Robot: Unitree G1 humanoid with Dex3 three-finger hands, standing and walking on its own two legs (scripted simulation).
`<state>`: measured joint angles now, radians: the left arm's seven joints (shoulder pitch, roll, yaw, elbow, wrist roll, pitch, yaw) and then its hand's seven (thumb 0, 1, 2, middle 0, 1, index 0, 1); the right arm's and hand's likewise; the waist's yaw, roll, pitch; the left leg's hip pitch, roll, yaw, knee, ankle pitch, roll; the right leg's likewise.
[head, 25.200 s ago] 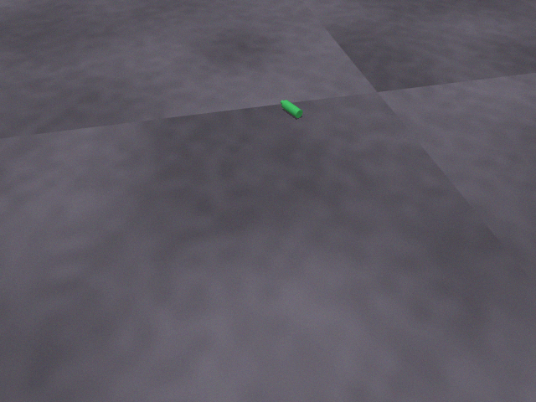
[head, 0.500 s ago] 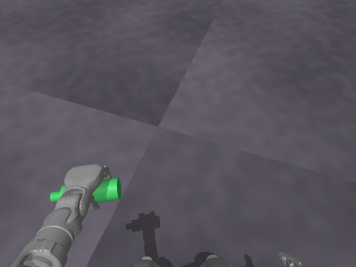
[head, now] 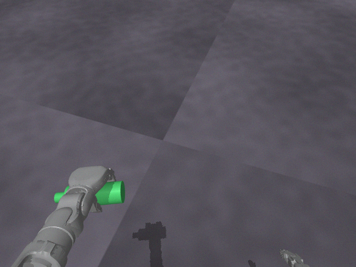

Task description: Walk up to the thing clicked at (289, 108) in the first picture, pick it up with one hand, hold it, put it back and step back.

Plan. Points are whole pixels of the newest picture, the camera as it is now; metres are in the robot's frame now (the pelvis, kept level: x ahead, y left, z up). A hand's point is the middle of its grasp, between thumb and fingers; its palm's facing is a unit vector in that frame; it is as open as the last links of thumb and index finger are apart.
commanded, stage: hold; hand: left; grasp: from above
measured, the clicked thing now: (90, 194) +0.32 +0.24 -0.08
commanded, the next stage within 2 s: crouch in 1.54 s
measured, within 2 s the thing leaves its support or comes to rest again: neither
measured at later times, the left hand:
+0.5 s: hand (92, 200) +0.29 +0.22 -0.04, palm faces -0.45 -0.05 -0.89, open 8.7 cm
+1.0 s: hand (91, 205) +0.27 +0.21 -0.02, palm faces -0.45 -0.05 -0.89, open 8.7 cm
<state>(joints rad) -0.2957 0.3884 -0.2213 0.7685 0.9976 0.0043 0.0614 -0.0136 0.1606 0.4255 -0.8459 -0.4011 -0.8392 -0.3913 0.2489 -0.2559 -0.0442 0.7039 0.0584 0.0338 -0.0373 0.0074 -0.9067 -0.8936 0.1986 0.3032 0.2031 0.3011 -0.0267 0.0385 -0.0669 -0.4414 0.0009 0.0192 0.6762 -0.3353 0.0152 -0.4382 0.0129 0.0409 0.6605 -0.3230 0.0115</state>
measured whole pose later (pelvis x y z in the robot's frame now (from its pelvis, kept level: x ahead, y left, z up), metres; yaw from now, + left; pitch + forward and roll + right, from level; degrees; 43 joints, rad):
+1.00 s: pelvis -0.02 -0.01 +0.01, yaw +0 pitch +0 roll +0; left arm -0.22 0.40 -0.23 0.63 0.98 -0.01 -0.03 -0.01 0.16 0.45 -0.84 -0.41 -0.83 -0.40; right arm 0.19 -0.26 -0.02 0.67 0.07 0.06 -0.05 0.01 -0.90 -0.89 0.20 0.30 0.20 0.30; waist 0.00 0.05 0.00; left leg -0.27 0.00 0.02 0.51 -0.24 0.01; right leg -0.28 0.01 0.04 0.51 -0.24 0.01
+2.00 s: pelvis -0.02 -0.01 +0.00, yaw +1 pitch +6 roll +0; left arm -0.29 0.37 -0.22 0.85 1.08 -0.05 0.17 -0.01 0.17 0.39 -0.84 -0.40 -0.84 -0.39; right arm 0.19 -0.25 -0.04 0.69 0.05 0.07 -0.03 0.01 -0.90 -0.89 0.20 0.30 0.20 0.30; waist -0.02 0.02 -0.02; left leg -0.46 0.00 0.00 0.65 -0.29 0.01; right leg -0.46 0.01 0.02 0.65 -0.29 0.00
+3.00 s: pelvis -0.07 +0.00 -0.33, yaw -2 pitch +37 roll -5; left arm -0.72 0.52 0.03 1.26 1.24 -0.17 0.44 -0.01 0.12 0.51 -0.82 -0.49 -0.81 -0.47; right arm 0.12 -0.25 -0.04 0.75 -0.11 -0.07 0.09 0.00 -0.91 -0.90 0.20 0.30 0.20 0.30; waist -0.14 0.02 -0.17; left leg -2.05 -0.01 -0.07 2.09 -0.69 0.01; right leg -2.00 0.02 -0.06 2.04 -0.69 0.01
